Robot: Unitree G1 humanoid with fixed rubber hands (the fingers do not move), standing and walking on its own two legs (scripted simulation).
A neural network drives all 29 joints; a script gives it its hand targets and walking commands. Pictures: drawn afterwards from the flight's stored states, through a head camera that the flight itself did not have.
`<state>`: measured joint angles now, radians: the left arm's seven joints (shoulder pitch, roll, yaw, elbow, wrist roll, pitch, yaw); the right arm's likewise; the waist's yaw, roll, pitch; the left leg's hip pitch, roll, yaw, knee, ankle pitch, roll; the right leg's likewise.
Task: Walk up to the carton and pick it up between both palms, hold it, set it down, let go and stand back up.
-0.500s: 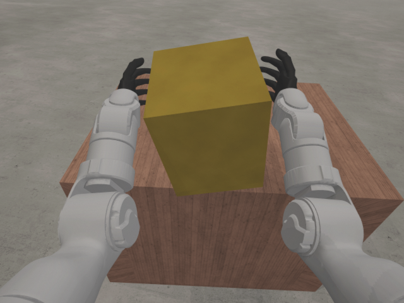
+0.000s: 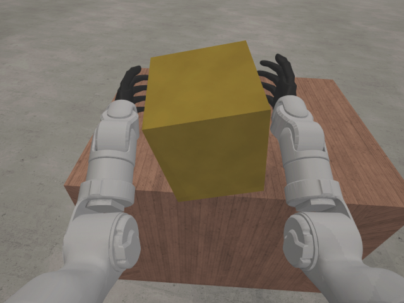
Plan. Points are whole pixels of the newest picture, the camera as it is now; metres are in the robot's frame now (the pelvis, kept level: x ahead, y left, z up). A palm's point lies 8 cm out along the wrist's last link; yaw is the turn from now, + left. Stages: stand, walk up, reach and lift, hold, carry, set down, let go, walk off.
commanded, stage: hold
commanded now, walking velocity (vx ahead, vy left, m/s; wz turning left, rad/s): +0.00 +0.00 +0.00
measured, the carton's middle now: (209, 126) +0.44 -0.02 +0.14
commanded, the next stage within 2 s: none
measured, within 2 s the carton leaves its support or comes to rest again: neither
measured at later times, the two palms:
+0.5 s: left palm (109, 113) +0.37 +0.16 +0.23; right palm (278, 103) +0.38 -0.13 +0.24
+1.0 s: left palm (137, 109) +0.36 +0.11 +0.24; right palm (315, 106) +0.34 -0.18 +0.26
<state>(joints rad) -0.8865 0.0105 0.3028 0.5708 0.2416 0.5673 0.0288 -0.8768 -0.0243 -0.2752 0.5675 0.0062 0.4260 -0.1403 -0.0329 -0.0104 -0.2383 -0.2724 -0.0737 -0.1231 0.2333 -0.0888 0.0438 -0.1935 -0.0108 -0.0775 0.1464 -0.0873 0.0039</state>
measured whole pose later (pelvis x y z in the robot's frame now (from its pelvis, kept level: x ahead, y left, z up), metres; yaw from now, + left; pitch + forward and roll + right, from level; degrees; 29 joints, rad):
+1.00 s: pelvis -0.05 -0.02 +0.00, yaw -1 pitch +6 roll -1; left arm -1.00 -0.01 0.42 0.71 0.37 0.56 -0.02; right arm -0.96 -0.01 -0.39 0.70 -0.14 0.38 -0.08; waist -0.04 0.00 -0.25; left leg -0.30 -0.04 -0.11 0.23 -0.02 0.02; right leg -0.24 0.02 -0.07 0.17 -0.03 -0.03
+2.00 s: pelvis +0.00 -0.01 +0.00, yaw +0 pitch +9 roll +0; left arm -0.96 0.04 0.28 0.76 0.20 0.46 0.05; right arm -0.92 -0.06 -0.26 0.65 0.02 0.38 -0.17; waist 0.00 0.01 -0.25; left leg -0.29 -0.06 -0.12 0.22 -0.07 0.03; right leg -0.24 0.00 -0.08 0.18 -0.10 -0.01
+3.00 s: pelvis +0.01 -0.01 +0.01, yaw -5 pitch +1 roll +1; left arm -0.50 -0.08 0.30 -0.18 0.30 0.89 -0.06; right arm -0.65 -0.01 0.00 0.19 0.13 0.53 -0.22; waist 0.03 0.01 -0.12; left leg 0.02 -0.05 -0.02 -0.05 0.11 -0.01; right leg 0.06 0.00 0.02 -0.06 0.02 -0.02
